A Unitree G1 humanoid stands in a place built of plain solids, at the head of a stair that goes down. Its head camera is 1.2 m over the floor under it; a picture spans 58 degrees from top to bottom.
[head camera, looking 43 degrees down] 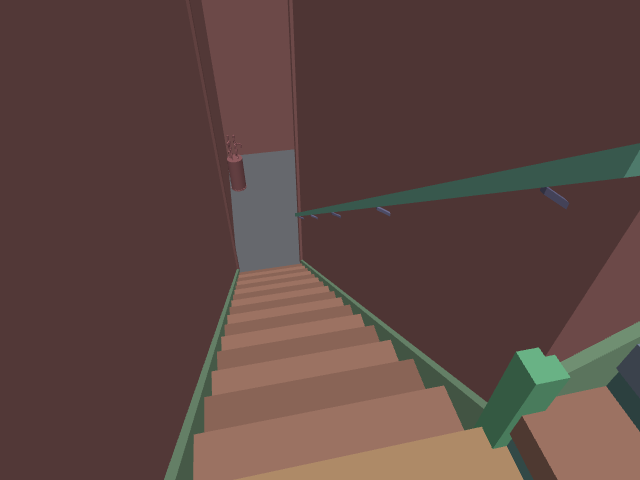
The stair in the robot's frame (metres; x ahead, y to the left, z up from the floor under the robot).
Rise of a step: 0.19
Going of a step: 0.23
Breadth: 0.85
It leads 11 degrees to the left of straight ahead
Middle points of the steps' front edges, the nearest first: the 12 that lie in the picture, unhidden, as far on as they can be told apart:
0.44 -0.05 0.00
0.67 -0.01 -0.19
0.89 0.03 -0.38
1.11 0.08 -0.57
1.34 0.12 -0.76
1.56 0.17 -0.96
1.78 0.21 -1.15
2.01 0.26 -1.34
2.23 0.30 -1.53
2.45 0.35 -1.72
2.67 0.39 -1.91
2.90 0.44 -2.10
